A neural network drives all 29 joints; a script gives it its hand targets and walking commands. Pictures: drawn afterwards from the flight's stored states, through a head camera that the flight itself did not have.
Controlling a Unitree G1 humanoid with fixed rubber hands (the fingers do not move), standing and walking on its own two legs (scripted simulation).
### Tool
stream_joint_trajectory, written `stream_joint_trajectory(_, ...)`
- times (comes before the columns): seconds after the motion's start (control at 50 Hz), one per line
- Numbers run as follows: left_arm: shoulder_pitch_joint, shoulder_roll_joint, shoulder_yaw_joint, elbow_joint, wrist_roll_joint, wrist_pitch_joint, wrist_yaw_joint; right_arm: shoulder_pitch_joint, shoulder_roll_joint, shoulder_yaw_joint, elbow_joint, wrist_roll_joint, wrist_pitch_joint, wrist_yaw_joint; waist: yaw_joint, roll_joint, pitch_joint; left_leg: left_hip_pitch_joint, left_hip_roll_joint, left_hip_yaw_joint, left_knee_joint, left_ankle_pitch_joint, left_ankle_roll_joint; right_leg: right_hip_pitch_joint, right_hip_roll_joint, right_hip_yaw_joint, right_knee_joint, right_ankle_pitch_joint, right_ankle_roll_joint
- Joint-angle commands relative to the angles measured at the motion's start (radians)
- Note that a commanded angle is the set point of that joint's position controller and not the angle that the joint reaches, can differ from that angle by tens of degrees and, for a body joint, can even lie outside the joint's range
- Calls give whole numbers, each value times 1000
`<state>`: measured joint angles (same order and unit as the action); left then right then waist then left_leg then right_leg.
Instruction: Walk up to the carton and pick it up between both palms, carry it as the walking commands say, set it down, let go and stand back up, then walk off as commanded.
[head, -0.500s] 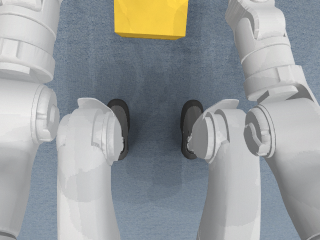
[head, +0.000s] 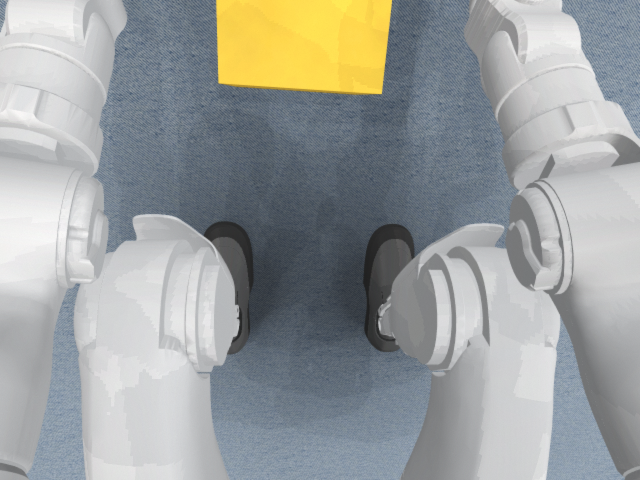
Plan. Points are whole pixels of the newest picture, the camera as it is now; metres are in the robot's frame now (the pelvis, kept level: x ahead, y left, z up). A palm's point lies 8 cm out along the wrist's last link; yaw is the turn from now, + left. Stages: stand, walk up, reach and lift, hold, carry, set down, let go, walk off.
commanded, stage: reach and lift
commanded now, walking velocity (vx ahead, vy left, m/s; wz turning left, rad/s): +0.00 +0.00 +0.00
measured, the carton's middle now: out of the picture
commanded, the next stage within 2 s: none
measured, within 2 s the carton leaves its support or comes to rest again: leaves its support in 1.48 s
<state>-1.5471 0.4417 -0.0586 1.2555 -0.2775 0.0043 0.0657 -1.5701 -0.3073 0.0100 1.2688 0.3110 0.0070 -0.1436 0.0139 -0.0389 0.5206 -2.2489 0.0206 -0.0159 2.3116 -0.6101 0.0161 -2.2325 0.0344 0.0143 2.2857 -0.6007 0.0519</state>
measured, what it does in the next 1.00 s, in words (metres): stands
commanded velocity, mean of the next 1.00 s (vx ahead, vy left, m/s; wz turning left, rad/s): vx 0.00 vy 0.00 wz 0.00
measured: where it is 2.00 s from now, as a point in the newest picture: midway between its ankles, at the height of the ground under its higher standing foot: (312, 306)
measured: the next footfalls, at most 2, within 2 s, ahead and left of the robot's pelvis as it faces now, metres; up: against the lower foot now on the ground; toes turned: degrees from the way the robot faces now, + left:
none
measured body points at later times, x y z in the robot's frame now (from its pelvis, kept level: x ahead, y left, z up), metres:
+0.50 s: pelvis +0.00 +0.00 +0.00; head +0.38 +0.03 +0.23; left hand +0.55 +0.19 -0.19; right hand +0.56 -0.10 -0.19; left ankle +0.11 +0.12 -0.31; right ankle +0.11 -0.13 -0.31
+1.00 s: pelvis +0.01 +0.00 -0.01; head +0.37 +0.04 +0.24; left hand +0.57 +0.16 -0.19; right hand +0.57 -0.09 -0.19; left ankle +0.11 +0.12 -0.31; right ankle +0.11 -0.13 -0.31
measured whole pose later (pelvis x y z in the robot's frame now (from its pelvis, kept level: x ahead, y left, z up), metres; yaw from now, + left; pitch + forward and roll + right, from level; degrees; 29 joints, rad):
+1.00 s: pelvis +0.01 +0.00 -0.01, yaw +0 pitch +32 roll -2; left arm -1.59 0.29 0.15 1.28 0.00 0.12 0.03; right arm -1.55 -0.18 -0.29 1.24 0.02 0.09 -0.10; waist 0.02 -0.06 0.43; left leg -2.28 0.03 -0.02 2.37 -0.64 0.02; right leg -2.27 0.05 0.02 2.34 -0.63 0.05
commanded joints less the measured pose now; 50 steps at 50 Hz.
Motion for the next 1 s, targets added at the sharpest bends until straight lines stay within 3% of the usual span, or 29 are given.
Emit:
stream_joint_trajectory(0.0, -233, 22, 6, -153, -1, -39, 0, -78, 44, -10, -133, 9, -41, 3, 2, 128, -1326, 668, -38, -18, -223, 531, -30, 494, 48, -54, -150, 489, -8)
stream_joint_trajectory(0.02, -198, 7, 12, -112, -1, -35, -4, -49, 37, -14, -107, -5, -41, 5, -12, 108, -1311, 659, -41, -23, -210, 538, -32, 475, 46, -55, -145, 486, -9)
stream_joint_trajectory(0.04, -194, 1, 14, -135, -6, -37, -5, -65, 39, -6, -136, 9, -45, 6, 6, 123, -1338, 673, -41, -16, -213, 543, -29, 502, 47, -49, -147, 491, -10)
stream_joint_trajectory(0.06, -186, 4, 17, -112, 1, -33, -4, -59, 36, -12, -126, 1, -42, 5, -3, 100, -1325, 673, -42, -19, -215, 538, -28, 482, 44, -59, -144, 481, -4)
stream_joint_trajectory(0.08, -187, 13, 27, -124, 13, -33, -2, -66, 54, -6, -126, 10, -41, 9, 22, 103, -1320, 658, -42, -17, -220, 530, -25, 496, 47, -50, -149, 483, -2)
stream_joint_trajectory(0.14, -214, -14, 1, -148, -17, -35, -9, -55, 46, -14, -115, 0, -39, 5, -19, 100, -1330, 641, -42, -13, -214, 520, -28, 507, 45, -48, -157, 487, -8)
stream_joint_trajectory(0.16, -213, 0, 13, -159, -7, -36, -4, -60, 57, -11, -128, 6, -40, 3, 5, 108, -1321, 628, -42, -10, -219, 508, -28, 515, 49, -46, -155, 488, -7)
stream_joint_trajectory(0.18, -203, -17, 9, -125, -10, -28, -9, -51, 45, -25, -105, -9, -36, 4, -13, 93, -1298, 628, -42, -14, -222, 489, -29, 496, 49, -53, -165, 457, -7)
stream_joint_trajectory(0.2, -225, -13, 4, -163, -9, -32, -7, -74, 64, -14, -137, 4, -39, 8, -2, 100, -1303, 648, -43, -14, -228, 502, -22, 489, 49, -51, -164, 461, -10)
stream_joint_trajectory(0.22, -229, -34, -5, -163, -18, -32, -8, -70, 57, -20, -134, -1, -44, 4, -14, 107, -1316, 644, -46, -20, -223, 508, -28, 491, 53, -51, -165, 468, -14)
stream_joint_trajectory(0.24, -246, -43, -9, -172, -25, -36, -9, -86, 91, -5, -141, 12, -44, 8, -8, 94, -1320, 646, -47, -14, -221, 501, -19, 504, 51, -48, -166, 464, -13)
stream_joint_trajectory(0.26, -222, -32, 12, -149, 3, -34, -7, -87, 85, -11, -125, 9, -42, 11, 21, 102, -1296, 635, -48, -12, -225, 503, -20, 480, 54, -48, -161, 460, -10)
stream_joint_trajectory(0.28, -241, -37, 17, -156, -2, -30, -7, -106, 86, -7, -153, 8, -39, 5, 20, 87, -1314, 628, -45, -10, -222, 488, -17, 514, 54, -42, -171, 453, -8)
stream_joint_trajectory(0.3, -232, -36, 21, -121, 14, -29, -5, -92, 96, -28, -107, -4, -38, 7, 17, 85, -1278, 622, -46, -18, -231, 467, -17, 479, 56, -52, -166, 428, -7)
stream_joint_trajectory(0.36, -262, -57, 21, -131, 13, -26, -7, -118, 71, -50, -128, -29, -44, 2, -12, 83, -1262, 604, -50, -17, -228, 457, -21, 484, 59, -51, -174, 424, -13)
stream_joint_trajectory(0.4, -247, -64, 44, -113, 49, -25, -3, -104, 83, -69, -97, -47, -38, -2, 10, 91, -1238, 600, -57, -7, -236, 429, -24, 472, 65, -53, -174, 395, -11)
stream_joint_trajectory(0.46, -254, -97, 45, -116, 63, -25, -6, -120, 92, -90, -113, -80, -45, -3, -10, 96, -1201, 583, -64, -5, -236, 430, -28, 461, 74, -53, -177, 398, -15)
stream_joint_trajectory(0.58, -244, -180, 74, -93, 111, -23, -6, -114, 157, -133, -107, -148, -46, 0, -18, 92, -1155, 590, -83, -9, -241, 426, -30, 450, 89, -51, -177, 379, -18)
stream_joint_trajectory(0.6, -225, -199, 78, -81, 139, -21, -9, -114, 202, -113, -102, -138, -42, 9, 12, 90, -1154, 581, -81, -10, -248, 421, -28, 437, 92, -55, -169, 378, -13)
stream_joint_trajectory(0.66, -249, -284, 105, -102, 182, -23, -23, -138, 315, -106, -104, -157, -41, 37, 28, 67, -1119, 589, -94, -7, -242, 449, -20, 420, 106, -50, -170, 390, -11)
stream_joint_trajectory(0.72, -313, -559, 59, -98, 186, -5, -93, -211, 585, -82, -95, -182, -24, 95, -2, 67, -1076, 546, -105, -10, -229, 407, -14, 415, 123, -53, -163, 365, -19)
stream_joint_trajectory(0.8, -353, -894, 47, -97, 220, 39, -199, -284, 910, -70, -116, -226, 21, 200, 6, 63, -982, 496, -130, 8, -202, 390, -2, 355, 148, -58, -143, 333, -31)
stream_joint_trajectory(0.82, -355, -925, 52, -102, 236, 46, -211, -284, 960, -89, -117, -237, 33, 222, 24, 71, -967, 478, -134, 16, -204, 373, -2, 342, 150, -61, -136, 321, -34)
stream_joint_trajectory(0.84, -345, -956, 59, -114, 242, 55, -222, -271, 983, -100, -129, -255, 45, 236, 1, 62, -948, 481, -141, 13, -197, 368, 2, 328, 155, -70, -129, 314, -36)
stream_joint_trajectory(0.9, -337, -1031, 60, -140, 228, 74, -254, -259, 1073, -108, -152, -273, 69, 263, 13, 67, -956, 455, -143, 24, -168, 392, 5, 348, 156, -61, -115, 340, -47)
stream_joint_trajectory(0.92, -314, -1058, 76, -131, 231, 80, -263, -245, 1071, -112, -149, -281, 73, 270, 2, 50, -964, 458, -146, 23, -168, 395, 5, 344, 156, -73, -110, 340, -46)
stream_joint_trajectory(0.94, -294, -1062, 88, -131, 253, 88, -268, -230, 1085, -126, -142, -280, 77, 280, 25, 80, -940, 444, -146, 31, -172, 409, 7, 314, 160, -59, -121, 348, -50)
stream_joint_trajectory(0.96, -288, -1073, 86, -133, 248, 83, -270, -237, 1099, -118, -147, -278, 76, 280, 32, 52, -956, 449, -148, 26, -171, 418, 7, 325, 160, -67, -113, 355, -49)
stream_joint_trajectory(0.98, -284, -1082, 87, -137, 248, 91, -271, -227, 1098, -116, -161, -277, 78, 281, 18, 69, -958, 458, -149, 22, -159, 432, 9, 310, 161, -63, -112, 361, -48)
